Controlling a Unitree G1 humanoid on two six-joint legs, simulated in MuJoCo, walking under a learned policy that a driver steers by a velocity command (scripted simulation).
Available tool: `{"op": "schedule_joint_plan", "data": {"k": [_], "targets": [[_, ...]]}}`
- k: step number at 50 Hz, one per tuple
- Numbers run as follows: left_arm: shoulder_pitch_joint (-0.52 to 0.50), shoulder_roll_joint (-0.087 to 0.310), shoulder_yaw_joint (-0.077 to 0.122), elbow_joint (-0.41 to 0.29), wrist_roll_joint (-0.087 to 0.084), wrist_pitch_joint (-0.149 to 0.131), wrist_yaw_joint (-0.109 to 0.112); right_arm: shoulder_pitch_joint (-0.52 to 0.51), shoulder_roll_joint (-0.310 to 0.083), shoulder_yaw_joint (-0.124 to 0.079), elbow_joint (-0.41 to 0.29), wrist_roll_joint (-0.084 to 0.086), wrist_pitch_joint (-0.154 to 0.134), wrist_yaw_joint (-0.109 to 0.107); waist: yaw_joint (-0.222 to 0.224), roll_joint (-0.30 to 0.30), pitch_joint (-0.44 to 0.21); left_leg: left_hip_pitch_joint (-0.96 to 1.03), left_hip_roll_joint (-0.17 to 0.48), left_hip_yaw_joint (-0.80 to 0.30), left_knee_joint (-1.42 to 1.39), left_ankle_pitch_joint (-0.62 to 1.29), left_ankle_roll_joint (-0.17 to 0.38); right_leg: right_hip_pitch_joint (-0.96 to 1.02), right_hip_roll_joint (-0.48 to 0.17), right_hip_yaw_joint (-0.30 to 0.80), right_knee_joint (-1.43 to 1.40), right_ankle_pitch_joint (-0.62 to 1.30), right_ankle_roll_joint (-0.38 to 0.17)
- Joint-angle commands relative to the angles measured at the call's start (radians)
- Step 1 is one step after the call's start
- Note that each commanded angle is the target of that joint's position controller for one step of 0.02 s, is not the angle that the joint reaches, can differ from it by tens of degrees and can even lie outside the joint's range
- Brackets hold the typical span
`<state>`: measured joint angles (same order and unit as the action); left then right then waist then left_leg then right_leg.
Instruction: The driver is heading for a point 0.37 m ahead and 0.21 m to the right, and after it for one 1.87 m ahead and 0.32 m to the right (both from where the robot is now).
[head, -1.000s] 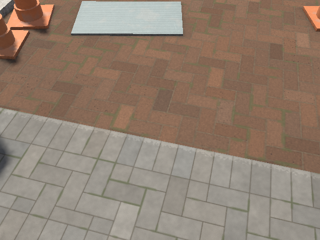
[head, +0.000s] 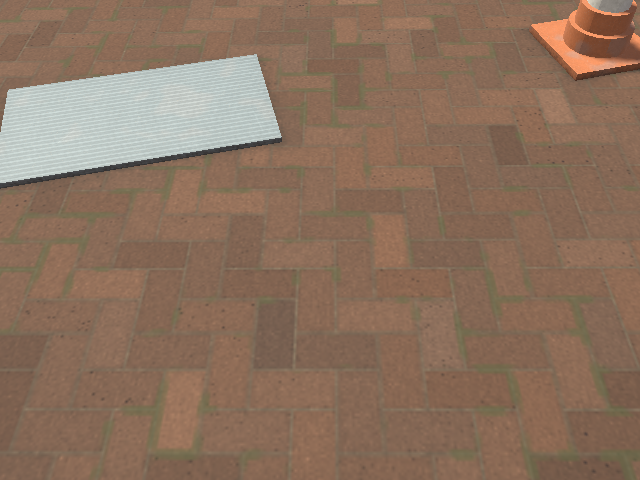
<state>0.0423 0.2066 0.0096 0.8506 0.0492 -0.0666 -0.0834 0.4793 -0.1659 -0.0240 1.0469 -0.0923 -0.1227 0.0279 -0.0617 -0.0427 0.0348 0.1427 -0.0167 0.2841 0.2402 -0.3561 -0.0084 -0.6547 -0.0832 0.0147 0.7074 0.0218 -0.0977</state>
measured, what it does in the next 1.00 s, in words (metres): walks ahead, turning right: right foot, then left foot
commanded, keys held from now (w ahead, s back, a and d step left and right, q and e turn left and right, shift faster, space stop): w+e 0.30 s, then e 0.12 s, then no key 0.58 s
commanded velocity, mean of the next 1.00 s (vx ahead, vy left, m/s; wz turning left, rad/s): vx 0.26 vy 0.00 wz -0.35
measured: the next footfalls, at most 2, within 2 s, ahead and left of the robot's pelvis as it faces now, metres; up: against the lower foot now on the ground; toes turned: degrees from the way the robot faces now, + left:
right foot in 0.10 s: +0.25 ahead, -0.13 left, +0.00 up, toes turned -5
left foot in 0.50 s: +0.40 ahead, +0.03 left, +0.00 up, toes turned -18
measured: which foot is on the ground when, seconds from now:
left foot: down 0.00-0.14, up 0.16-0.48, down 0.50-1.00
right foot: up 0.00-0.08, down 0.10-0.50, up 0.52-0.72, down 0.74-1.00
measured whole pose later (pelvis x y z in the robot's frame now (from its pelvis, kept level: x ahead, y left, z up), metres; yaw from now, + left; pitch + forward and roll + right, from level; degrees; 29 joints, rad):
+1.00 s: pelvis +0.35 -0.10 +0.00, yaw -22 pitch +2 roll +1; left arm 0.11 0.28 0.05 0.73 -0.01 -0.07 -0.10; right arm 0.16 -0.28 -0.04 0.84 0.02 -0.08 0.06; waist -0.02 0.01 0.04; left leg -0.25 0.05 0.05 0.60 -0.38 -0.04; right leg -0.38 -0.01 -0.04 0.64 -0.30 -0.03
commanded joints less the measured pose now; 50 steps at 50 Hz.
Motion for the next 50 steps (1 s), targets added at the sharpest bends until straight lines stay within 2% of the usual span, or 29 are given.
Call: {"op": "schedule_joint_plan", "data": {"k": [1, 3, 5, 6, 7, 8, 9, 10, 13, 16, 19, 21, 23, 24, 25, 26, 27, 28, 29, 30, 31, 34, 36, 37, 38, 39, 41, 45, 50], "targets": [[-0.053, 0.068, 0.023, -0.056, 0.007, -0.003, 0.006, 0.064, -0.152, -0.033, -0.017, 0.011, 0.0, -0.015, 0.029, 0.087, 0.109, 0.013, 0.32, -0.046, -0.025, 0.787, 0.199, -0.007, 0.027, -0.031, -0.048, -0.08, -0.001], [-0.077, 0.095, 0.042, -0.068, 0.005, -0.012, 0.014, 0.069, -0.187, -0.047, -0.013, 0.009, 0.016, -0.019, 0.047, 0.111, 0.1, 0.062, 0.333, -0.025, 0.044, 0.976, 0.18, 0.062, 0.083, -0.08, -0.109, -0.152, -0.009], [0.073, 0.148, 0.075, -0.033, -0.016, -0.038, 0.036, 0.05, -0.21, -0.054, -0.026, -0.005, 0.025, -0.016, 0.117, 0.124, 0.001, -0.071, 0.293, 0.028, 0.274, 1.143, 0.134, 0.377, 0.159, -0.112, -0.076, -0.029, -0.057], [0.282, 0.193, 0.095, 0.028, -0.027, -0.047, 0.052, 0.087, -0.134, -0.033, -0.046, -0.01, 0.017, -0.012, 0.146, 0.047, -0.195, -0.395, 0.221, 0.019, 0.522, 0.953, 0.052, 0.835, 0.111, 0.04, 0.032, 0.064, -0.149], [0.547, 0.245, 0.11, 0.098, -0.004, -0.044, 0.067, 0.032, -0.098, -0.005, -0.075, -0.025, 0.003, 0.029, 0.259, -0.05, -0.303, -0.704, 0.075, -0.03, 0.788, 0.156, -0.012, 1.149, -0.044, 0.377, -0.147, -0.02, -0.269], [0.692, 0.244, 0.108, 0.174, 0.024, -0.048, 0.062, -0.141, -0.13, -0.018, -0.125, 0.023, 0.004, 0.069, 0.317, 0.002, -0.289, -0.886, -0.013, -0.196, 1.03, -0.232, 0.012, 1.222, -0.149, 0.628, -0.337, -0.126, -0.283], [0.58, 0.263, 0.128, 0.17, 0.024, -0.073, 0.064, -0.272, -0.125, -0.018, -0.168, 0.04, -0.002, 0.064, 0.297, 0.033, -0.105, -0.997, 0.049, -0.335, 1.019, -0.184, 0.052, 1.057, -0.14, 0.584, -0.396, -0.22, -0.223], [0.443, 0.209, 0.115, 0.158, 0.0, -0.087, 0.059, -0.288, -0.145, -0.024, -0.174, 0.024, -0.002, 0.032, 0.234, 0.003, -0.029, -0.937, 0.099, -0.363, 1.019, -0.129, 0.061, 0.851, -0.11, 0.514, -0.41, -0.258, -0.218], [0.299, 0.035, 0.048, 0.13, -0.021, -0.092, 0.034, -0.201, -0.036, -0.002, -0.189, -0.003, 0.022, -0.036, 0.075, 0.006, -0.001, -0.669, 0.14, -0.392, 0.923, -0.08, 0.067, 0.458, -0.088, 0.441, -0.487, -0.182, -0.238], [0.216, 0.097, 0.058, 0.084, -0.018, -0.107, 0.016, -0.263, -0.068, -0.001, -0.222, 0.032, 0.034, -0.052, 0.045, 0.048, 0.029, -0.545, 0.114, -0.331, 0.71, 0.035, 0.01, 0.255, -0.034, 0.316, -0.544, -0.116, -0.189], [0.264, 0.176, 0.083, 0.07, 0.007, -0.096, -0.004, -0.351, -0.061, 0.009, -0.288, 0.045, 0.036, -0.036, 0.056, -0.038, -0.007, -0.348, 0.022, -0.233, 0.544, 0.285, -0.022, 0.12, 0.064, 0.212, -0.456, 0.193, -0.161], [0.255, 0.161, 0.086, 0.034, 0.055, -0.09, -0.008, -0.2, -0.091, -0.002, -0.259, 0.023, 0.021, -0.027, 0.0, -0.009, -0.03, -0.206, 0.002, -0.243, 0.684, 0.455, -0.029, 0.021, 0.061, 0.231, -0.299, 0.25, -0.143], [0.108, 0.176, 0.096, -0.052, 0.037, -0.101, -0.003, 0.07, -0.181, -0.042, -0.202, 0.024, 0.005, -0.05, -0.147, 0.031, -0.049, -0.017, -0.033, -0.225, 0.646, 0.315, -0.033, -0.067, 0.079, 0.27, -0.097, 0.492, -0.114], [-0.016, 0.203, 0.109, -0.116, 0.021, -0.114, -0.007, 0.271, -0.221, -0.063, -0.146, 0.032, -0.005, -0.066, -0.246, 0.063, -0.062, 0.074, -0.049, -0.208, 0.577, 0.267, -0.017, -0.095, 0.1, 0.279, 0.093, 0.589, -0.089], [-0.051, 0.152, 0.096, -0.15, 0.003, -0.131, -0.019, 0.44, -0.235, -0.069, -0.113, 0.047, -0.019, -0.075, -0.315, 0.186, -0.136, 0.123, 0.073, -0.33, 0.373, 0.451, 0.126, -0.052, 0.186, 0.26, 0.523, 0.305, -0.03], [0.298, -0.038, 0.053, -0.083, -0.004, -0.13, -0.024, 0.169, -0.267, -0.041, -0.192, 0.047, -0.036, -0.055, -0.002, 0.273, -0.226, 0.105, 0.455, -0.784, 0.24, 1.169, 0.487, -0.156, 0.271, 0.144, 0.743, -0.704, 0.087], [0.415, 0.005, 0.072, -0.05, -0.026, -0.092, 0.01, -0.013, -0.261, -0.045, -0.227, 0.004, -0.042, -0.011, 0.086, 0.063, -0.099, -0.092, 0.501, -0.843, 0.232, 1.383, 0.544, -0.182, 0.214, 0.194, 0.882, -0.705, 0.074], [0.406, 0.067, 0.079, -0.077, -0.018, -0.053, 0.038, -0.19, -0.215, -0.044, -0.262, 0.023, -0.042, 0.016, 0.107, 0.156, -0.014, -0.247, 0.535, -0.844, 0.176, 1.046, 0.511, -0.257, 0.109, 0.192, 0.895, -0.67, 0.113], [0.354, 0.119, 0.085, -0.089, 0.022, -0.021, 0.064, -0.326, -0.086, -0.001, -0.297, 0.072, -0.037, 0.024, 0.134, 0.034, -0.061, -0.372, 0.462, -0.795, 0.142, 0.79, 0.424, -0.179, 0.03, 0.198, 0.773, -0.614, 0.14], [0.305, 0.062, 0.065, -0.113, 0.067, -0.009, 0.079, -0.411, -0.036, 0.024, -0.312, 0.091, -0.031, 0.017, 0.159, 0.039, -0.065, -0.47, 0.353, -0.679, 0.108, 0.696, 0.344, -0.08, -0.004, 0.184, 0.641, -0.542, 0.181], [0.33, 0.02, 0.05, -0.088, 0.07, -0.012, 0.065, -0.384, -0.038, 0.024, -0.303, 0.09, -0.023, 0.008, 0.17, 0.081, -0.109, -0.541, 0.251, -0.525, 0.148, 0.776, 0.276, 0.081, -0.016, 0.117, 0.621, -0.456, 0.223], [0.351, -0.013, 0.024, -0.072, -0.008, -0.009, -0.019, -0.379, -0.18, 0.0, -0.247, 0.077, -0.018, -0.002, 0.189, 0.025, -0.051, -0.866, 0.031, -0.224, 0.215, 0.59, 0.125, 0.488, 0.008, -0.08, 0.256, -0.233, 0.275], [0.382, 0.103, 0.061, -0.044, -0.045, -0.032, -0.048, -0.345, -0.233, -0.003, -0.227, 0.094, -0.006, 0.036, 0.179, 0.048, -0.052, -0.774, 0.047, -0.258, 0.321, 0.639, 0.102, 0.572, 0.074, -0.12, 0.031, -0.054, 0.238], [0.441, 0.183, 0.088, -0.03, -0.033, -0.051, -0.036, -0.342, -0.239, -0.005, -0.232, 0.08, 0.002, 0.052, 0.194, 0.063, -0.098, -0.7, 0.082, -0.295, 0.395, 0.712, 0.073, 0.623, 0.067, -0.071, 0.015, 0.126, 0.186], [0.187, 0.309, 0.102, -0.14, -0.075, -0.062, -0.021, -0.099, -0.18, -0.005, -0.198, 0.112, 0.004, 0.059, 0.008, -0.079, -0.227, -0.543, 0.063, -0.274, 0.363, 0.437, -0.002, 0.604, -0.042, 0.055, -0.074, 0.551, 0.005], [0.016, 0.282, 0.093, -0.202, -0.059, -0.057, -0.027, -0.007, -0.2, -0.008, -0.17, 0.132, 0.002, 0.037, -0.036, -0.066, -0.236, -0.476, 0.039, -0.221, 0.364, 0.195, -0.041, 0.528, -0.087, 0.091, -0.091, 0.573, -0.089], [0.005, 0.207, 0.073, -0.198, -0.066, -0.039, -0.026, -0.169, -0.237, -0.029, -0.22, 0.12, 0.005, 0.011, 0.006, 0.017, -0.208, -0.427, 0.038, -0.199, 0.394, 0.238, -0.037, 0.452, -0.038, 0.06, -0.09, 0.437, -0.031], [0.094, 0.204, 0.074, -0.171, -0.061, -0.013, -0.017, -0.205, -0.181, -0.021, -0.222, 0.122, 0.022, 0.033, 0.035, 0.043, -0.16, -0.404, 0.065, -0.224, 0.321, 0.238, -0.037, 0.442, -0.005, 0.014, -0.112, 0.289, 0.041], [0.08, 0.195, 0.075, -0.184, -0.059, -0.011, -0.017, -0.263, -0.206, -0.034, -0.245, 0.111, 0.043, 0.031, 0.039, 0.031, -0.125, -0.391, 0.064, -0.227, 0.285, 0.193, -0.037, 0.429, 0.019, -0.004, -0.161, 0.133, 0.046]]}}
